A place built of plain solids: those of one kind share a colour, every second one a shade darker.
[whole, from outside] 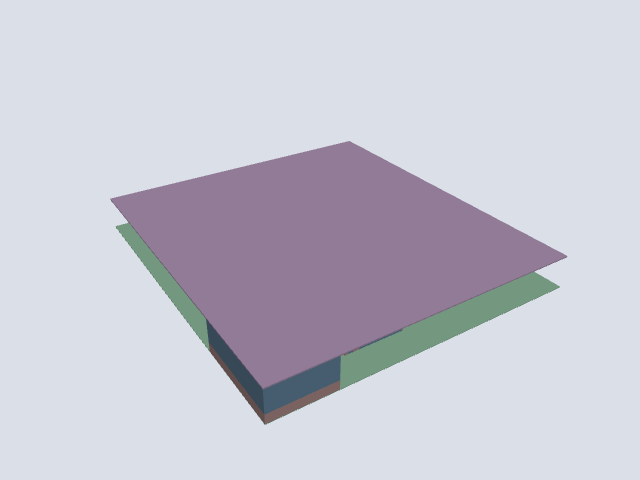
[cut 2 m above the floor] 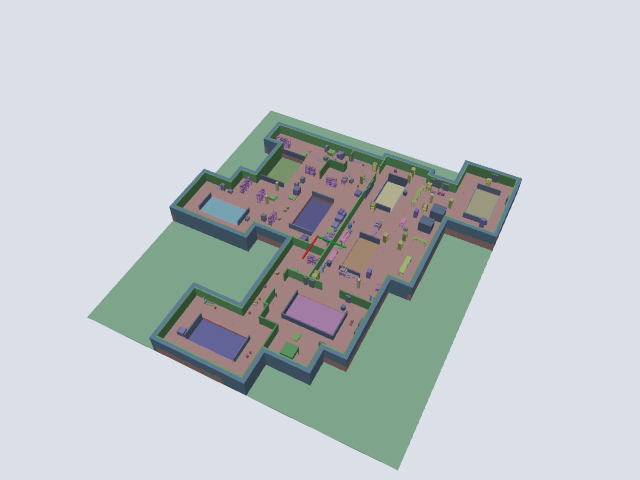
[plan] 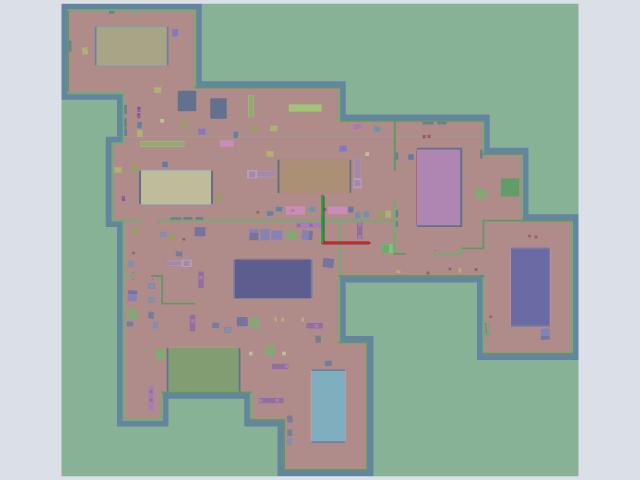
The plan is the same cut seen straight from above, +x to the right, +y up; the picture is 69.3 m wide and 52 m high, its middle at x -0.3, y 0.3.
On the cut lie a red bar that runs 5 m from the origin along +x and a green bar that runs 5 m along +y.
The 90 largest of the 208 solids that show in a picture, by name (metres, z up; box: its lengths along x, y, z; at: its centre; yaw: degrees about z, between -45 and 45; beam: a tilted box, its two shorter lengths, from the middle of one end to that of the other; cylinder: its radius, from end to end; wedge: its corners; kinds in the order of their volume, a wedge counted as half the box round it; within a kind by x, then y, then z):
{
 "floor_1": {"box": [3.8, 4.4, 1.5], "at": [-26.4, 21.3, -0.75]},
 "floor_2": {"box": [3.8, 3.8, 1.5], "at": [-21.6, 6.0, -0.75]},
 "floor_3": {"box": [15.2, 1.6, 1.5], "at": [-20.7, 18.3, -0.75]},
 "floor_4": {"box": [15.2, 2.4, 1.5], "at": [-20.7, 24.7, -0.75]},
 "floor_5": {"box": [5.6, 3.0, 1.5], "at": [-19.5, -18.4, -0.75]},
 "floor_6": {"box": [5.6, 4.8, 1.5], "at": [-19.5, -13.7, -0.75]},
 "floor_7": {"box": [12.8, 4.4, 1.5], "at": [-15.9, -3.9, -0.75]},
 "floor_8": {"box": [3.8, 4.4, 1.5], "at": [-15.0, 21.3, -0.75]},
 "floor_9": {"box": [18.8, 1.2, 1.5], "at": [-14.1, 8.5, -0.75]},
 "floor_10": {"box": [30.8, 2.0, 1.5], "at": [-12.9, 16.5, -0.75]},
 "floor_11": {"box": [21.0, 0.8, 1.5], "at": [-11.8, -16.5, -0.75]},
 "floor_12": {"box": [24.8, 4.0, 1.5], "at": [-9.9, -8.1, -0.75]},
 "floor_13": {"box": [24.8, 1.6, 1.5], "at": [-9.9, 14.7, -0.75]},
 "floor_14": {"box": [27.8, 1.2, 1.5], "at": [-8.4, -10.7, -0.75]},
 "floor_15": {"box": [7.4, 2.6, 1.5], "at": [-8.4, 6.6, -0.75]},
 "floor_16": {"box": [33.6, 2.2, 1.5], "at": [-6.7, 3.0, -0.75]},
 "floor_17": {"box": [33.6, 1.0, 1.5], "at": [-6.7, 9.6, -0.75]},
 "floor_18": {"box": [7.8, 2.2, 1.5], "at": [-5.2, -15.0, -0.75]},
 "floor_19": {"box": [7.2, 3.0, 1.5], "at": [-4.9, -18.4, -0.75]},
 "floor_20": {"box": [41.6, 1.2, 1.5], "at": [-2.7, 10.9, -0.75]},
 "floor_21": {"box": [40.4, 2.4, 1.5], "at": [-2.1, 12.7, -0.75]},
 "floor_22": {"box": [14.6, 2.6, 1.5], "at": [-1.8, -12.6, -0.75]},
 "floor_23": {"box": [42.6, 1.0, 1.5], "at": [-1.0, -1.2, -0.75]},
 "floor_24": {"box": [22.2, 1.2, 1.5], "at": [-1.0, 4.7, -0.75]},
 "floor_25": {"box": [45.8, 0.2, 1.5], "at": [-0.6, 10.2, -0.75]},
 "floor_26": {"box": [10.4, 3.8, 1.5], "at": [0.3, -23.4, -0.75]},
 "floor_27": {"box": [3.8, 1.8, 1.5], "at": [0.6, -5.2, -0.75]},
 "floor_28": {"box": [51.2, 0.2, 1.5], "at": [2.1, 1.8, -0.75]},
 "floor_29": {"box": [50.0, 2.4, 1.5], "at": [2.7, 0.5, -0.75]},
 "floor_30": {"box": [3.0, 7.6, 1.5], "at": [4.0, -17.7, -0.75]},
 "floor_31": {"box": [7.2, 3.8, 1.5], "at": [6.5, 7.2, -0.75]},
 "floor_32": {"box": [21.6, 2.6, 1.5], "at": [9.5, -3.0, -0.75]},
 "floor_33": {"box": [3.6, 4.6, 1.5], "at": [18.5, -6.6, -0.75]},
 "floor_34": {"box": [7.4, 7.0, 1.5], "at": [18.6, 6.6, -0.75]},
 "floor_35": {"box": [12.8, 1.2, 1.5], "at": [21.3, 2.5, -0.75]},
 "floor_36": {"box": [11.0, 3.8, 1.5], "at": [22.2, -10.8, -0.75]},
 "floor_37": {"box": [3.0, 8.2, 1.5], "at": [26.2, -4.8, -0.75]},
 "wall_rim_1": {"box": [0.6, 9.2, 5.3], "at": [-28.0, 20.7, 1.15]},
 "wall_rim_2": {"box": [6.6, 0.6, 5.3], "at": [-25.0, 15.8, 1.15]},
 "wall_rim_3": {"box": [0.6, 8.6, 5.3], "at": [-23.2, 6.6, 1.15]},
 "wall_rim_4": {"box": [0.6, 21.0, 5.3], "at": [-22.0, -8.8, 1.15]},
 "wall_rim_5": {"box": [0.6, 4.0, 5.3], "at": [-22.0, 13.5, 1.15]},
 "wall_rim_6": {"box": [15.2, 0.6, 5.3], "at": [-20.7, 25.6, 1.15]},
 "wall_rim_7": {"box": [5.6, 0.6, 5.3], "at": [-19.5, -19.6, 1.15]},
 "wall_rim_8": {"box": [0.6, 7.8, 5.3], "at": [-13.4, 21.4, 1.15]},
 "wall_rim_9": {"box": [9.4, 0.6, 5.3], "at": [-12.6, -16.6, 1.15]},
 "wall_rim_10": {"box": [4.2, 0.6, 5.3], "at": [-6.4, -19.6, 1.15]},
 "wall_rim_11": {"box": [16.2, 0.6, 5.3], "at": [-5.6, 17.2, 1.15]},
 "wall_rim_12": {"box": [0.6, 4.8, 5.3], "at": [-4.6, -22.3, 1.15]},
 "wall_rim_13": {"box": [10.4, 0.6, 5.3], "at": [0.3, -25.0, 1.15]},
 "wall_rim_14": {"box": [0.6, 5.8, 5.3], "at": [2.2, -7.2, 1.15]},
 "wall_rim_15": {"box": [0.6, 3.0, 5.3], "at": [2.2, 15.4, 1.15]},
 "wall_rim_16": {"box": [3.6, 0.6, 5.3], "at": [3.7, -10.4, 1.15]},
 "wall_rim_17": {"box": [0.6, 14.0, 5.3], "at": [5.2, -17.7, 1.15]},
 "wall_rim_18": {"box": [15.4, 0.6, 5.3], "at": [9.6, -4.0, 1.15]},
 "wall_rim_19": {"box": [16.2, 0.6, 5.3], "at": [10.0, 13.6, 1.15]},
 "wall_rim_20": {"box": [0.6, 7.8, 5.3], "at": [17.0, -8.2, 1.15]},
 "wall_rim_21": {"box": [0.6, 3.0, 5.3], "at": [17.8, 11.8, 1.15]},
 "wall_rim_22": {"box": [4.8, 0.6, 5.3], "at": [19.9, 10.0, 1.15]},
 "wall_rim_23": {"box": [0.6, 6.6, 5.3], "at": [22.0, 6.4, 1.15]},
 "wall_rim_24": {"box": [11.0, 0.6, 5.3], "at": [22.2, -12.4, 1.15]},
 "wall_rim_25": {"box": [6.0, 0.6, 5.3], "at": [24.7, 2.8, 1.15]},
 "wall_rim_26": {"box": [0.6, 14.6, 5.3], "at": [27.4, -4.8, 1.15]},
 "ceil_all_1": {"box": [56.0, 51.2, 0.2], "at": [-0.3, 0.3, 3.9]},
 "floor_base_1": {"box": [56.0, 51.2, 0.1], "at": [-0.3, 0.3, -1.55]},
 "wall_1": {"box": [0.2, 9.2, 5.3], "at": [-27.6, 20.7, 1.15]},
 "wall_2": {"box": [0.2, 8.6, 5.3], "at": [-22.8, 6.6, 1.15]},
 "wall_3": {"box": [0.2, 21.8, 5.3], "at": [-21.6, -8.4, 1.15]},
 "wall_4": {"box": [14.0, 0.2, 5.3], "at": [-20.7, 25.2, 1.15]},
 "wall_5": {"box": [9.8, 0.2, 5.3], "at": [-12.6, -16.2, 1.15]},
 "wall_6": {"box": [15.8, 0.2, 5.3], "at": [-6.0, 16.8, 1.15]},
 "wall_7": {"box": [25.9, 0.2, 5.3], "at": [-5.05, 2.4, 1.15]},
 "wall_8": {"box": [9.2, 0.2, 5.3], "at": [0.3, -24.6, 1.15]},
 "wall_9": {"box": [0.2, 13.4, 5.3], "at": [1.8, -4.2, 1.15]},
 "wall_10": {"box": [0.2, 14.0, 5.3], "at": [4.8, -17.7, 1.15]},
 "wall_11": {"box": [15.8, 0.2, 5.3], "at": [9.6, -3.6, 1.15]},
 "wall_12": {"box": [15.8, 0.2, 5.3], "at": [9.6, 13.2, 1.15]},
 "wall_13": {"box": [9.8, 0.2, 5.3], "at": [22.2, -12.0, 1.15]},
 "wall_14": {"box": [9.8, 0.2, 5.3], "at": [22.2, 2.4, 1.15]},
 "wall_15": {"box": [0.2, 14.6, 5.3], "at": [27.0, -4.8, 1.15]},
 "floor_pallet_well_1": {"box": [8.2, 4.2, 0.84], "at": [-5.4, -3.9, -1.08]},
 "floor_pallet_well_2": {"box": [4.2, 8.2, 0.94], "at": [22.5, -4.8, -1.03]},
 "floor_oven_bed_1": {"box": [7.6, 4.2, 1.36], "at": [-20.7, 21.3, -0.82]},
 "floor_oven_bed_2": {"box": [7.6, 3.6, 0.62], "at": [-15.9, 6.0, -1.19]},
 "floor_silo_bed_1": {"box": [4.7, 8.2, 1.5], "at": [12.55, 6.0, -0.75]},
 "floor_sorter_bed_1": {"box": [3.6, 7.6, 1.5], "at": [0.6, -17.7, -0.75]},
 "floor_plant_bed_1": {"box": [7.6, 3.6, 1.34], "at": [-0.9, 7.2, -0.83]},
 "rackoven_1": {"box": [2.0, 2.2, 2.4], "at": [-14.7, 15.35, 1.3]},
 "rackoven_2": {"box": [1.8, 2.2, 2.4], "at": [-11.3, 14.55, 1.3]},
 "floor_dock_well_1": {"box": [7.6, 4.7, 0.5], "at": [-12.9, -13.75, -1.25]}
}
